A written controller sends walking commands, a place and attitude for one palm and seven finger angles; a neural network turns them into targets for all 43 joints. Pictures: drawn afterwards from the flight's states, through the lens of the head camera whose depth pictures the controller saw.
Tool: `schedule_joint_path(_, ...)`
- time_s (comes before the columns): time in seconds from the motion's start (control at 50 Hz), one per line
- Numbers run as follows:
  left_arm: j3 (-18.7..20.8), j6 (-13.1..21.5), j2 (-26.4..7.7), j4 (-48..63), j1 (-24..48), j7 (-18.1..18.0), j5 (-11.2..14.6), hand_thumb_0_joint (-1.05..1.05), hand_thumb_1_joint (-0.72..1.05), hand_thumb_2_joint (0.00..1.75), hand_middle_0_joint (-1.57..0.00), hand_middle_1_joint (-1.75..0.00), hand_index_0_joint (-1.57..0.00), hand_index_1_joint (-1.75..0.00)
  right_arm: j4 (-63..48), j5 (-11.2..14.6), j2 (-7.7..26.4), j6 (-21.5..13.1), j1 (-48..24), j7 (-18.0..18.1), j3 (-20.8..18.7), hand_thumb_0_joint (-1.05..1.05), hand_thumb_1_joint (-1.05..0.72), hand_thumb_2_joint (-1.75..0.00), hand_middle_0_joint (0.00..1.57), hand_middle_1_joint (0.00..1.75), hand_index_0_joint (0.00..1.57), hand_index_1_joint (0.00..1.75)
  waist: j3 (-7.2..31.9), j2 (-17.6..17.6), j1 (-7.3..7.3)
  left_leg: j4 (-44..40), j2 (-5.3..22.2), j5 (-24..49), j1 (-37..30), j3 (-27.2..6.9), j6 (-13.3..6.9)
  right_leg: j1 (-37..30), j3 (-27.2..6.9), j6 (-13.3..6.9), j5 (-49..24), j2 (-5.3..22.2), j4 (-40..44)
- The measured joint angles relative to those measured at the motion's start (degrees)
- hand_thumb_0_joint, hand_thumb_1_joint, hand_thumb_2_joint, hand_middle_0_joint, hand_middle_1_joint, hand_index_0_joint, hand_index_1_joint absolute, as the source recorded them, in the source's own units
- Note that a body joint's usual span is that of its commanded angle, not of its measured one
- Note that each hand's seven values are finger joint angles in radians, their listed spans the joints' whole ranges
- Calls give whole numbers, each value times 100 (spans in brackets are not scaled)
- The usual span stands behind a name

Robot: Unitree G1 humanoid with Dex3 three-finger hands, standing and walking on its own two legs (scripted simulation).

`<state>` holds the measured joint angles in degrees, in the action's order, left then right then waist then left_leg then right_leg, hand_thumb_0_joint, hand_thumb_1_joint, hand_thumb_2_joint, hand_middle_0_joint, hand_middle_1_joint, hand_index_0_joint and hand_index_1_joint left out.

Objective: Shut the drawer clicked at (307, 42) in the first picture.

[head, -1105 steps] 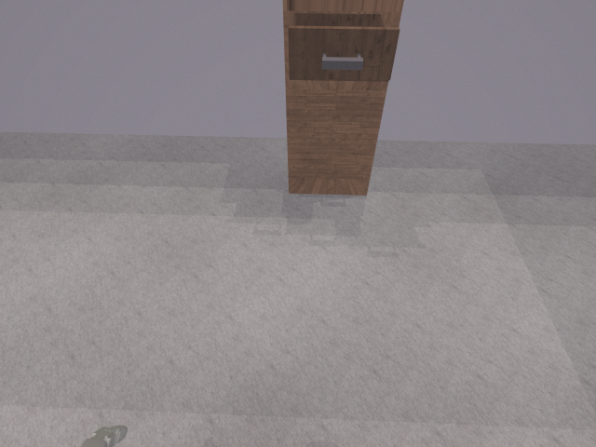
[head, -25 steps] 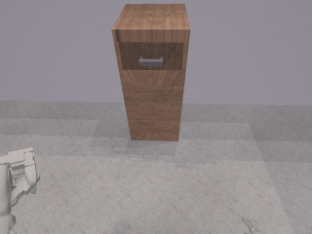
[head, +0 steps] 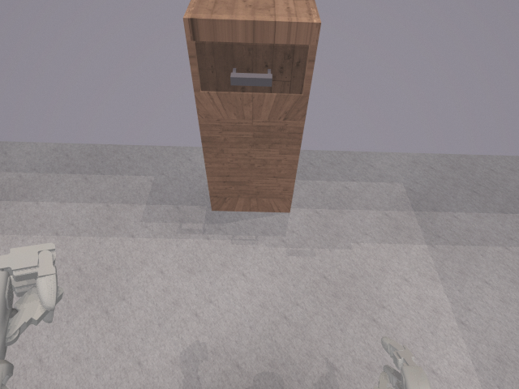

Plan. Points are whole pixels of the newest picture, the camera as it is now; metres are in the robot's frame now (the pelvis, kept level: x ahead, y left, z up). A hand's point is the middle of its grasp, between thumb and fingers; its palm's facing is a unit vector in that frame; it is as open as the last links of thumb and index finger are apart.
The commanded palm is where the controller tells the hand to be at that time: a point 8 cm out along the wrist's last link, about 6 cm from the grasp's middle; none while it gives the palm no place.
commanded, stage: stop stepping back and stand still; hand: left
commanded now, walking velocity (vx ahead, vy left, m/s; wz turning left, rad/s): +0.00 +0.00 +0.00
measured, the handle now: (251, 75) +0.97 +0.10 -0.03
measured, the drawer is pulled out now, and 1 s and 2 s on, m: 0.00 0.00 0.00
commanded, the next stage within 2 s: let the arm hang, fingers relaxed in 0.10 s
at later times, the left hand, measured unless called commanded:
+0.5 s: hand out of the picture +0.07 +0.20 -0.16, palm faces -0.08 -0.97 -0.25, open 3.1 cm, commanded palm none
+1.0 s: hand out of the picture +0.07 +0.25 -0.14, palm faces +0.01 -0.92 -0.38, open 7.1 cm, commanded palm none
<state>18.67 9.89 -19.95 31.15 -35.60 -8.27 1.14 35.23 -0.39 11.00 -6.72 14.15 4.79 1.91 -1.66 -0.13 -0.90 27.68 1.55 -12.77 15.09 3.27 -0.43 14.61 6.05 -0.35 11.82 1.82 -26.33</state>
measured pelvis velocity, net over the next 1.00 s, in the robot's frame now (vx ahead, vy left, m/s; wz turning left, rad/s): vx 0.00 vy -0.01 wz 0.02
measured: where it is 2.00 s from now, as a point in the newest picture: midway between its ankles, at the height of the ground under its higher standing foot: outside the picture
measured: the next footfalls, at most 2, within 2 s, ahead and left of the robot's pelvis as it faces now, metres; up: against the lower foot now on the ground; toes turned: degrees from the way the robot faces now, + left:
none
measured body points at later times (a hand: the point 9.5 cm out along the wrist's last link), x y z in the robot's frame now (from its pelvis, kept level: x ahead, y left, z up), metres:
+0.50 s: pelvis -0.01 +0.00 -0.01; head +0.02 +0.00 +0.44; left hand +0.08 +0.25 -0.14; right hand +0.09 -0.27 -0.13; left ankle +0.02 +0.11 -0.74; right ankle +0.02 -0.11 -0.74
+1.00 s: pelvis +0.00 -0.01 +0.01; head +0.02 -0.03 +0.46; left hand +0.07 +0.30 -0.11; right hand +0.06 -0.28 -0.15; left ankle +0.02 +0.11 -0.74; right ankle +0.02 -0.11 -0.74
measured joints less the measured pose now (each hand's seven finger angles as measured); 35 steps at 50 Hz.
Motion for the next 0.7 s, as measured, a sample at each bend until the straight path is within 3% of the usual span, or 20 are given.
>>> schedule_joint_path(0.2, 199, 172, -199, 141, 11, -25, 18, 2, 89, 89, -140, -160, -140, -160, -39, -5, -46, -61, -98, -27, 0, 2, -90, -90, 21, 30, 21, 30, 18, -9, 104, -38, -56, -8, -20, 28, -59, -34, -28, 69, -27, 51, 76)
schedule_joint_path(0.24, -184, 236, -304, -811, 486, 215, -83, 1, 89, 89, -140, -160, -140, -160, 293, 33, 112, -246, -220, -275, -109, 2, -90, -90, 21, 30, 20, 30, 129, 119, 49, 145, -87, -59, 173, -5, -81, 131, 4, 82, 31, 97, -98)
schedule_joint_path(0.28, -697, -291, -268, -2295, 1191, 519, -191, 1, 89, 89, -139, -159, -139, -159, 615, 31, 377, -15, -459, -468, -154, 1, -90, -90, 21, 30, 21, 30, 193, 291, 13, 357, -152, -132, 338, -9, -128, 326, 1, 99, 157, 181, -395)
schedule_joint_path(0.36, -1379, -1110, 54, -5119, 2017, 790, -328, 1, 90, 89, -132, -152, -132, -152, 978, -38, 650, 386, -845, -563, -176, 1, -90, -90, 21, 30, 21, 30, 70, 430, 141, 590, -203, -223, 443, 85, -178, 551, -111, 127, 318, 256, -817)
schedule_joint_path(0.44, -1805, -1266, 369, -6751, 2155, 900, -357, 1, 90, 89, -120, -140, -120, -141, 1211, -71, 676, 570, -742, -572, -184, 1, -90, -90, 21, 30, 20, 30, -147, 202, 233, 508, -177, -158, 356, 68, -106, 492, -95, 42, 309, 226, -802)
schedule_joint_path(0.56, -1996, -1221, 662, -8119, 2153, 890, -266, 2, 90, 89, -99, -118, -98, -118, 1806, -97, 670, 787, -345, -551, -188, 1, -90, -90, 21, 30, 20, 30, -399, -113, 146, 234, -97, 14, 186, -87, -11, 225, 72, -45, 140, 122, -428)
schedule_joint_path(0.7, -1835, -1118, 361, -8998, 2258, 887, -241, 2, 90, 89, -72, -88, -71, -90, 2366, -84, 635, 851, -153, -493, -242, 1, -90, -90, 20, 30, 20, 30, -417, -48, 59, -81, -14, 172, -17, -189, 62, -76, 185, -115, -67, 4, 45)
